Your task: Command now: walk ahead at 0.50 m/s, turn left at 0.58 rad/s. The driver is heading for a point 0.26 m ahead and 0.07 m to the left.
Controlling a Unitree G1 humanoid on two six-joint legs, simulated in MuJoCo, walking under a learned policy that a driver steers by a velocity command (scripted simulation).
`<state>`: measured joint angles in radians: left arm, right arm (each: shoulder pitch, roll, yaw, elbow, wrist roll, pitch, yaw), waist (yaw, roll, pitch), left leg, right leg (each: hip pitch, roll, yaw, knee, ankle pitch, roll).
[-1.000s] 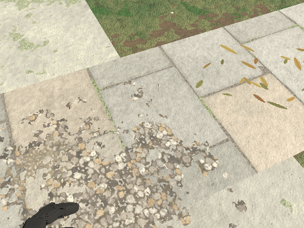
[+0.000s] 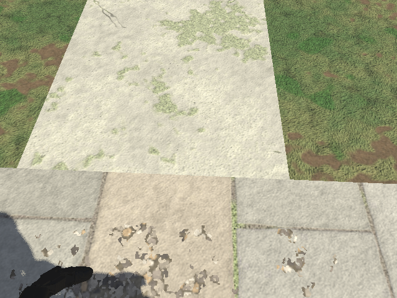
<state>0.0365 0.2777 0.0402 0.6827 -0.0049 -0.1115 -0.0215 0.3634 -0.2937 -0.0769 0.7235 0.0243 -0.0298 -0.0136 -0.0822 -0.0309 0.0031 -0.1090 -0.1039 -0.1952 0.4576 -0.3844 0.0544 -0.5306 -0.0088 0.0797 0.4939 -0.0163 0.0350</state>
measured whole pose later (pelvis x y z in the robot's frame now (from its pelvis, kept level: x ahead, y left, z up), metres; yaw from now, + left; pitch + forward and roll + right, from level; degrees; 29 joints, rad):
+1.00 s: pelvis +0.19 +0.01 +0.00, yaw +7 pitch -1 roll +0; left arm 0.21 0.25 0.02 0.98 0.01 0.01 0.03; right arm 0.14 -0.23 -0.05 0.79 -0.01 0.02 -0.01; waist 0.02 0.01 0.03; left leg -0.30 -0.02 -0.02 0.56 -0.24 0.02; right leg -0.12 -0.04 -0.03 0.51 -0.37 0.04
